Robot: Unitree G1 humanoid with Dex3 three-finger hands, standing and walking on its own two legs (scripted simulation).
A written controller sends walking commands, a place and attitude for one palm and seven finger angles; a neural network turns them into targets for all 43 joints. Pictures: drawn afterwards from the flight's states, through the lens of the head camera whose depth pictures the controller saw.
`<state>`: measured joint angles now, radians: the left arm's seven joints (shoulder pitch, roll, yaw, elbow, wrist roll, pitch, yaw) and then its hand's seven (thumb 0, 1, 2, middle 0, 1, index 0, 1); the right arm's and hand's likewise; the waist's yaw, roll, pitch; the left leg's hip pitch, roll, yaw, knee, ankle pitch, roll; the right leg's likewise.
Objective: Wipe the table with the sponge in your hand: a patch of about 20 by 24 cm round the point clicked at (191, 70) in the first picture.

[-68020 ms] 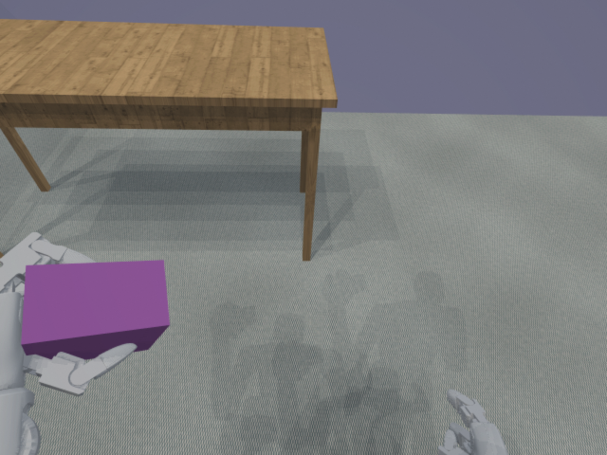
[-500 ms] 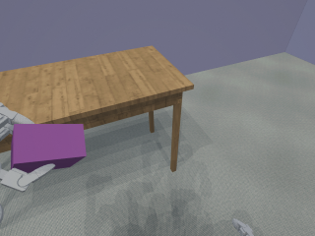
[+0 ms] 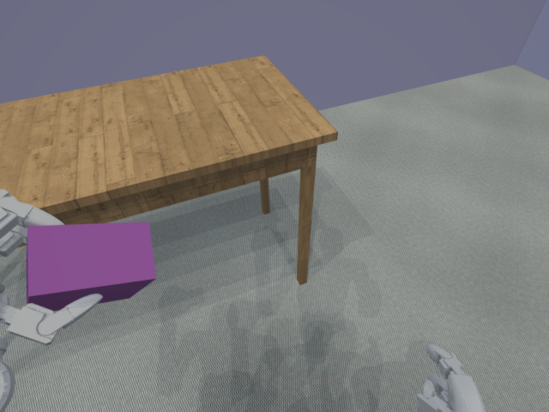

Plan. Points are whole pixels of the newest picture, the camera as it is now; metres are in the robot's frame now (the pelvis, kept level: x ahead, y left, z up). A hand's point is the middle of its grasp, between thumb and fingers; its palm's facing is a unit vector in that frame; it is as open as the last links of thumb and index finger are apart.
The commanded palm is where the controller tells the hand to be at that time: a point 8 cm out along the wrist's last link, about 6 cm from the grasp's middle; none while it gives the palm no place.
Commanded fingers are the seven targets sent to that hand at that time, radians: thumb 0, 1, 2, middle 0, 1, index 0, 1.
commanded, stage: stop stepping back and stand still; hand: left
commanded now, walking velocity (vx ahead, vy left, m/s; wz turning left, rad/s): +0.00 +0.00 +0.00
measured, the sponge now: (104, 267) +0.24 +0.21 +0.17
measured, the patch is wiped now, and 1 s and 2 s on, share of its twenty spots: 1.00 1.00 1.00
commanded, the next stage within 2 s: stand and wait in 0.56 s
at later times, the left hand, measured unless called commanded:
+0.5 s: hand (32, 266) +0.22 +0.27 +0.19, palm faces +0.40 -0.85 -0.35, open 10.3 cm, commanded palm +0.17 +0.31 +0.22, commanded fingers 0.00 0.10 1.30 -1.20 -1.60 -1.20 -1.60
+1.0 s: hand (38, 265) +0.22 +0.26 +0.19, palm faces +0.39 -0.84 -0.37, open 10.3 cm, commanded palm +0.17 +0.30 +0.22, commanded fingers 0.00 0.10 1.30 -1.20 -1.60 -1.20 -1.60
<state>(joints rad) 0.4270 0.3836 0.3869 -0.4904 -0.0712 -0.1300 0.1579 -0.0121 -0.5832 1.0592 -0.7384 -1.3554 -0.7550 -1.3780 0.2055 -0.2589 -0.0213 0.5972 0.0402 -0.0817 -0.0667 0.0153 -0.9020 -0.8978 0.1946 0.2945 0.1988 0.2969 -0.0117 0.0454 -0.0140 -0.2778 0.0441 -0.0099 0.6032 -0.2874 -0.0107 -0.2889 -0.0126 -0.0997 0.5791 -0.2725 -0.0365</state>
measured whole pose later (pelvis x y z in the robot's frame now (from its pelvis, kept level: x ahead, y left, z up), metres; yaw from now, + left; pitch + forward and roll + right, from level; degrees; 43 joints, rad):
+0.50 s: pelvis +0.00 +0.03 +0.01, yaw -1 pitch -1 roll -1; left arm 0.43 0.35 0.33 -0.53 -0.06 -0.10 0.15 -0.01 -0.58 1.06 -0.74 -1.36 -0.75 -1.38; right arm 0.17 -0.20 0.04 0.58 0.02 -0.06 -0.06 0.02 -0.90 -0.90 0.20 0.30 0.20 0.30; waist 0.02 0.01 0.02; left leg -0.21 0.02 0.03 0.48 -0.25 0.00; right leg -0.23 -0.03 -0.06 0.44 -0.19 0.01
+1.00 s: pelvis +0.00 +0.03 +0.01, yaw -2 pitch -1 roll -1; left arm 0.45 0.35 0.33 -0.52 -0.06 -0.12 0.16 -0.01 -0.58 1.06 -0.74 -1.36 -0.76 -1.38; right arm 0.19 -0.21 0.02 0.59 0.01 -0.06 -0.07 0.02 -0.90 -0.90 0.20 0.30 0.20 0.30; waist 0.01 0.04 0.01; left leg -0.22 0.04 0.03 0.48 -0.25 -0.01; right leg -0.23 -0.01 -0.06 0.42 -0.18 0.00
